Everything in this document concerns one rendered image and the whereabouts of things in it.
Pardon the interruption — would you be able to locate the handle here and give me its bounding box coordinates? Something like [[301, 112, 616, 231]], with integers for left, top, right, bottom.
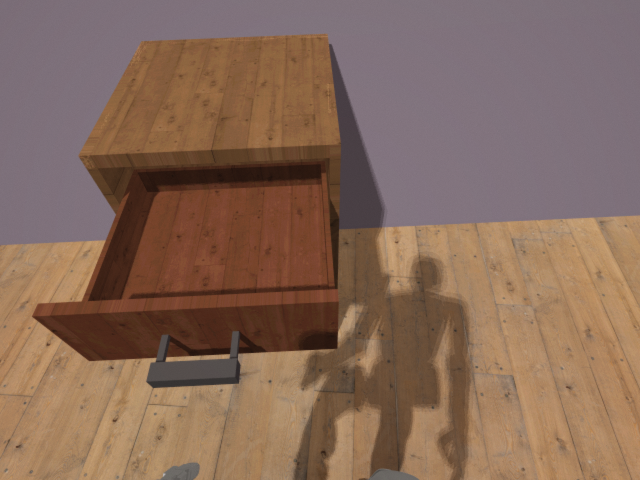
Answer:
[[146, 331, 241, 388]]

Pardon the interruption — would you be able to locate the drawer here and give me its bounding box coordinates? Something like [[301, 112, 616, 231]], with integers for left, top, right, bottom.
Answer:
[[32, 161, 339, 361]]

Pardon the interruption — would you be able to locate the cabinet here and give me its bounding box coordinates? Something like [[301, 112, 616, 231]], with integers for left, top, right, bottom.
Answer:
[[78, 34, 341, 289]]

